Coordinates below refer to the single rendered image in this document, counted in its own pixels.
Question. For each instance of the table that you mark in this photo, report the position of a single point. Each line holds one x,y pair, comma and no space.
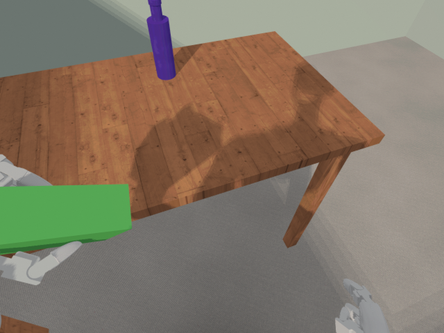
237,112

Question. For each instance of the robot right hand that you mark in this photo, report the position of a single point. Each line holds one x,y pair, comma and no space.
368,318

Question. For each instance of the sponge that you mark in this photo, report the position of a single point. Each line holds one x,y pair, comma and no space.
39,217

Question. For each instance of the robot left hand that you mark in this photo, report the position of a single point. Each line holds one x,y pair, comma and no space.
22,266

